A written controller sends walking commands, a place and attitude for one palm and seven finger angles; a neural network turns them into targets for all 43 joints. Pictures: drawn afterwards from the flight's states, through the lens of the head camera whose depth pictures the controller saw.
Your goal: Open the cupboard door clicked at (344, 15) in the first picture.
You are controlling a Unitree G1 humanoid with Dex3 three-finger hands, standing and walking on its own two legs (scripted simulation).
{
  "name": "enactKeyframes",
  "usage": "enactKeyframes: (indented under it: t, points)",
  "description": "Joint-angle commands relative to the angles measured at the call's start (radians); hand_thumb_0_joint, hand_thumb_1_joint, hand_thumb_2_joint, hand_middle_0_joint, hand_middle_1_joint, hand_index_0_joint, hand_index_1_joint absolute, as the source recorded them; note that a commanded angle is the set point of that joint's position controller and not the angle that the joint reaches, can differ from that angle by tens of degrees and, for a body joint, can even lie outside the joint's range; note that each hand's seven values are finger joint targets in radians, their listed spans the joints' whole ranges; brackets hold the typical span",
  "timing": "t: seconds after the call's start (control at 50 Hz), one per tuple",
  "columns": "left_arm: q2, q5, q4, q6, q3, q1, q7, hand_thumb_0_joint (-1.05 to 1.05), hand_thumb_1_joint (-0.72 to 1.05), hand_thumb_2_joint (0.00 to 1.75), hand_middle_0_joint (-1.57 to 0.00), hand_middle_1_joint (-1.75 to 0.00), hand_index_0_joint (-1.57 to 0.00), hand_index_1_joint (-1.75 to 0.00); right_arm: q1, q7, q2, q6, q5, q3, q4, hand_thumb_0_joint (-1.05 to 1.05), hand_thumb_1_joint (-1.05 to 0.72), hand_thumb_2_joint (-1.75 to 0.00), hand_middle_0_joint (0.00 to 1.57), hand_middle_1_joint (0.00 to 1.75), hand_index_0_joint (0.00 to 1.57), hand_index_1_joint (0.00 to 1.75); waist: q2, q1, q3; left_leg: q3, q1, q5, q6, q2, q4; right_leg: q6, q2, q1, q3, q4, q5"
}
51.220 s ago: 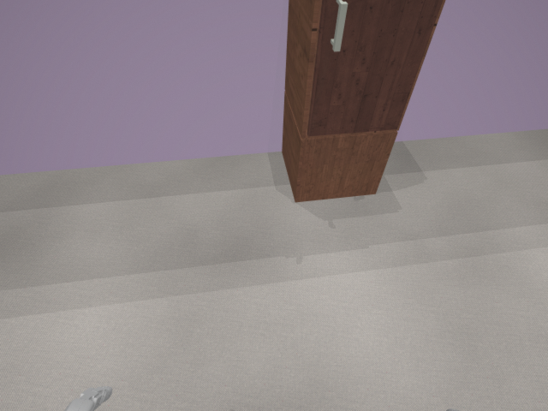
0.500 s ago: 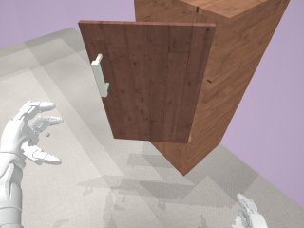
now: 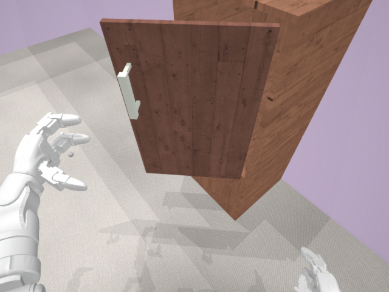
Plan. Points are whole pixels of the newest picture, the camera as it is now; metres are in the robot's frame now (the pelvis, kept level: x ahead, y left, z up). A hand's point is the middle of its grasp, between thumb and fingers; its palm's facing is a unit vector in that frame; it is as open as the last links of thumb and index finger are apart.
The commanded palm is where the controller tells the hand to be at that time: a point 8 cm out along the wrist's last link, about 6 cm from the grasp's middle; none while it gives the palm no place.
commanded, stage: move the hooked fingers beside the handle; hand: left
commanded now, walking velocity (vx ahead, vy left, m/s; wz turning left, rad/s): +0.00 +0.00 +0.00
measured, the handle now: (131, 92) +0.56 +0.20 +0.10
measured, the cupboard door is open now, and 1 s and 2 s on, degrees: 45 45 45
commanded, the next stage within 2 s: none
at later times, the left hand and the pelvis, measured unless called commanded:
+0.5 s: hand (79, 131) +0.40 +0.28 +0.11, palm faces +0.00 -1.00 +0.00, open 14.0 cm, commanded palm +0.38 +0.32 +0.11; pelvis +0.01 +0.01 +0.00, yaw -1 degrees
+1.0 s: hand (92, 112) +0.47 +0.27 +0.11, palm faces -0.02 -1.00 +0.00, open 14.0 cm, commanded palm +0.45 +0.32 +0.10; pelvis +0.01 +0.02 -0.01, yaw -1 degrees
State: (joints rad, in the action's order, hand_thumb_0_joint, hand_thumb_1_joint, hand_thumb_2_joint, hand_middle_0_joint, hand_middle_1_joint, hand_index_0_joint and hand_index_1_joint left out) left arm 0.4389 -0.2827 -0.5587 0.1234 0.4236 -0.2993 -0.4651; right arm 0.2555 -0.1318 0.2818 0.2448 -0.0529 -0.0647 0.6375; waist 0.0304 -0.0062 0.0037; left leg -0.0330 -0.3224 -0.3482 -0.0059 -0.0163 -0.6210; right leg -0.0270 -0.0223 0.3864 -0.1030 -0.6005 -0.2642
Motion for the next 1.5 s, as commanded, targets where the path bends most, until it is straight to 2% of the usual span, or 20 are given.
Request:
enactKeyframes:
  t: [0.0, 0.08, 0.16, 0.24, 0.3, 0.36, 0.46, 0.58, 0.66, 0.74, 0.82, 1.02, 1.08, 1.18, 1.26, 1.28, 1.3, 1.38, 1.46, 1.48]
  points:
    - [0.311, -0.016, 0.174, 0.077, 0.084, -0.361, -0.006, 0.0, -0.5, 0.3, -0.3, -1.2, -0.3, -1.2, -0.007, -0.005, 0.144, 0.042, -0.001, 0.059, -0.128, 0.0, -0.9, -0.9, 0.2, 0.3, 0.2, 0.3, 0.044, 0.012, 0.29, 0.042, 0.028, 0.242, -0.018, 0.017, 0.086, 0.0, 0.008, -0.154, 0.075, 0.057, 0.203]
    - [0.322, -0.021, 0.084, 0.077, 0.099, -0.364, -0.008, 0.0, -0.5, 0.3, -0.3, -1.2, -0.3, -1.2, 0.015, 0.007, 0.154, 0.024, 0.001, 0.061, -0.13, 0.0, -0.9, -0.9, 0.2, 0.3, 0.2, 0.3, -0.023, 0.013, 0.279, 0.039, -0.02, 0.245, -0.019, 0.016, 0.079, 0.003, 0.011, -0.152, 0.075, 0.048, 0.223]
    - [0.37, -0.006, 0.032, 0.079, 0.121, -0.421, -0.006, 0.0, -0.5, 0.3, -0.3, -1.2, -0.3, -1.2, 0.043, 0.016, 0.164, 0.002, 0.003, 0.067, -0.13, 0.0, -0.9, -0.9, 0.2, 0.3, 0.2, 0.3, 0.004, 0.016, 0.287, 0.033, -0.041, 0.258, -0.018, 0.017, 0.066, 0.0, 0.01, -0.144, 0.078, 0.034, 0.242]
    - [0.398, 0.006, 0.07, 0.114, 0.139, -0.434, -0.011, 0.0, -0.5, 0.3, -0.3, -1.2, -0.3, -1.2, 0.069, 0.024, 0.163, -0.013, 0.007, 0.076, -0.14, 0.0, -0.9, -0.9, 0.2, 0.3, 0.2, 0.3, 0.05, 0.011, 0.382, 0.027, -0.014, 0.332, -0.019, 0.018, 0.05, 0.0, 0.014, -0.179, 0.085, 0.012, 0.318]
    - [0.398, -0.005, 0.042, 0.13, 0.138, -0.467, -0.027, 0.0, -0.5, 0.3, -0.3, -1.2, -0.3, -1.2, 0.087, 0.026, 0.167, -0.03, 0.007, 0.078, -0.132, 0.0, -0.9, -0.9, 0.2, 0.3, 0.2, 0.3, 0.036, 0.027, 0.356, 0.029, -0.023, 0.347, -0.019, 0.014, 0.044, 0.001, 0.021, -0.158, 0.08, 0.009, 0.336]
    - [0.34, -0.009, 0.024, 0.13, 0.075, -0.517, -0.04, 0.0, -0.5, 0.3, -0.3, -1.2, -0.3, -1.2, 0.095, 0.026, 0.167, -0.038, 0.006, 0.078, -0.128, 0.0, -0.9, -0.9, 0.2, 0.3, 0.2, 0.3, 0.068, 0.047, 0.335, 0.03, 0.005, 0.347, -0.018, 0.01, 0.04, -0.002, 0.024, -0.103, 0.076, 0.015, 0.314]
    - [0.38, 0.006, -0.06, 0.116, 0.092, -0.56, -0.037, 0.0, -0.5, 0.3, -0.3, -1.2, -0.3, -1.2, 0.123, 0.029, 0.181, -0.059, 0.008, 0.083, -0.114, 0.0, -0.9, -0.9, 0.2, 0.3, 0.2, 0.3, 0.029, 0.049, 0.338, 0.041, -0.022, 0.338, -0.015, 0.01, 0.04, -0.004, 0.023, -0.091, 0.068, 0.009, 0.298]
    - [0.415, 0.029, -0.058, 0.156, 0.098, -0.673, -0.017, 0.0, -0.5, 0.3, -0.3, -1.2, -0.3, -1.2, 0.137, 0.035, 0.175, -0.081, 0.013, 0.081, -0.112, 0.0, -0.9, -0.9, 0.2, 0.3, 0.2, 0.3, 0.084, 0.055, 0.399, 0.049, 0.004, 0.387, -0.009, 0.007, 0.023, -0.005, 0.028, -0.076, 0.07, -0.007, 0.312]
    - [0.393, 0.034, -0.15, 0.164, 0.074, -0.702, -0.013, 0.0, -0.5, 0.3, -0.3, -1.2, -0.3, -1.2, 0.156, 0.039, 0.179, -0.1, 0.014, 0.079, -0.102, 0.0, -0.9, -0.9, 0.2, 0.3, 0.2, 0.3, 0.034, 0.072, 0.372, 0.053, -0.01, 0.385, -0.009, 0.0, 0.015, -0.004, 0.032, -0.045, 0.063, -0.01, 0.301]
    - [0.397, 0.056, -0.228, 0.158, 0.061, -0.748, -0.013, 0.0, -0.5, 0.3, -0.3, -1.2, -0.3, -1.2, 0.163, 0.041, 0.181, -0.116, 0.014, 0.076, -0.095, 0.0, -0.9, -0.9, 0.2, 0.3, 0.2, 0.3, 0.067, 0.082, 0.358, 0.053, -0.039, 0.343, -0.007, 0.003, 0.015, -0.002, 0.027, -0.013, 0.062, -0.009, 0.267]
    - [0.457, 0.071, -0.264, 0.174, 0.094, -0.789, -0.013, 0.0, -0.5, 0.3, -0.3, -1.2, -0.3, -1.2, 0.186, 0.044, 0.186, -0.137, 0.018, 0.08, -0.093, 0.0, -0.9, -0.9, 0.2, 0.3, 0.2, 0.3, 0.043, 0.082, 0.402, 0.054, -0.05, 0.373, -0.008, 0.001, -0.002, 0.0, 0.031, -0.029, 0.067, -0.023, 0.294]
    - [0.492, 0.098, -0.368, 0.209, 0.082, -0.945, -0.016, 0.0, -0.5, 0.3, -0.3, -1.2, -0.3, -1.2, 0.243, 0.047, 0.194, -0.182, 0.028, 0.081, -0.061, 0.0, -0.9, -0.9, 0.2, 0.3, 0.2, 0.3, 0.083, 0.122, 0.445, 0.065, -0.051, 0.387, -0.007, -0.004, -0.034, 0.003, 0.037, 0.027, 0.07, -0.037, 0.285]
    - [0.562, 0.103, -0.398, 0.205, 0.127, -0.945, -0.021, 0.0, -0.5, 0.3, -0.3, -1.2, -0.3, -1.2, 0.261, 0.049, 0.201, -0.202, 0.03, 0.08, -0.063, 0.0, -0.9, -0.9, 0.2, 0.3, 0.2, 0.3, 0.066, 0.115, 0.472, 0.057, -0.088, 0.394, -0.014, -0.003, -0.044, 0.004, 0.038, -0.006, 0.078, -0.047, 0.319]
    - [0.609, 0.124, -0.444, 0.2, 0.134, -0.978, -0.028, 0.0, -0.5, 0.3, -0.3, -1.2, -0.3, -1.2, 0.28, 0.054, 0.209, -0.229, 0.031, 0.079, -0.072, 0.0, -0.9, -0.9, 0.2, 0.3, 0.2, 0.3, 0.056, 0.13, 0.435, 0.05, -0.147, 0.347, -0.024, -0.002, -0.05, 0.006, 0.041, 0.006, 0.083, -0.049, 0.311]
    - [0.604, 0.131, -0.44, 0.21, 0.112, -1.044, -0.035, 0.0, -0.5, 0.3, -0.3, -1.2, -0.3, -1.2, 0.301, 0.052, 0.208, -0.244, 0.034, 0.08, -0.071, 0.0, -0.9, -0.9, 0.2, 0.3, 0.2, 0.3, 0.112, 0.152, 0.463, 0.055, -0.115, 0.365, -0.022, -0.005, -0.064, 0.002, 0.045, 0.045, 0.081, -0.055, 0.299]
    - [0.647, 0.133, -0.423, 0.215, 0.14, -1.065, -0.035, 0.0, -0.5, 0.3, -0.3, -1.2, -0.3, -1.2, 0.312, 0.052, 0.213, -0.248, 0.035, 0.081, -0.065, 0.0, -0.9, -0.9, 0.2, 0.3, 0.2, 0.3, 0.109, 0.152, 0.498, 0.06, -0.103, 0.385, -0.021, -0.008, -0.07, 0.006, 0.047, 0.04, 0.082, -0.057, 0.31]
    - [0.622, 0.135, -0.445, 0.212, 0.117, -1.063, -0.04, 0.0, -0.5, 0.3, -0.3, -1.2, -0.3, -1.2, 0.314, 0.053, 0.21, -0.253, 0.036, 0.08, -0.064, 0.0, -0.9, -0.9, 0.2, 0.3, 0.2, 0.3, 0.125, 0.157, 0.5, 0.061, -0.094, 0.396, -0.02, -0.007, -0.073, 0.005, 0.048, 0.048, 0.082, -0.056, 0.312]
    - [0.609, 0.122, -0.441, 0.207, 0.131, -0.989, -0.057, 0.0, -0.5, 0.3, -0.3, -1.2, -0.3, -1.2, 0.333, 0.062, 0.211, -0.269, 0.041, 0.085, -0.067, 0.0, -0.9, -0.9, 0.2, 0.3, 0.2, 0.3, 0.147, 0.135, 0.55, 0.07, -0.037, 0.518, -0.007, -0.017, -0.088, 0.002, 0.054, 0.064, 0.068, -0.069, 0.35]
    - [0.541, 0.105, -0.432, 0.183, 0.096, -0.937, -0.06, 0.0, -0.5, 0.3, -0.3, -1.2, -0.3, -1.2, 0.327, 0.072, 0.207, -0.285, 0.04, 0.088, -0.086, 0.0, -0.9, -0.9, 0.2, 0.3, 0.2, 0.3, 0.127, 0.138, 0.497, 0.065, -0.05, 0.545, -0.009, -0.021, -0.088, 0.001, 0.058, 0.084, 0.059, -0.066, 0.36]
    - [0.602, 0.107, -0.409, 0.182, 0.15, -0.918, -0.053, 0.0, -0.5, 0.3, -0.3, -1.2, -0.3, -1.2, 0.331, 0.074, 0.212, -0.29, 0.04, 0.092, -0.089, 0.0, -0.9, -0.9, 0.2, 0.3, 0.2, 0.3, 0.113, 0.117, 0.524, 0.066, -0.052, 0.551, -0.009, -0.022, -0.087, 0.003, 0.058, 0.06, 0.061, -0.069, 0.369]
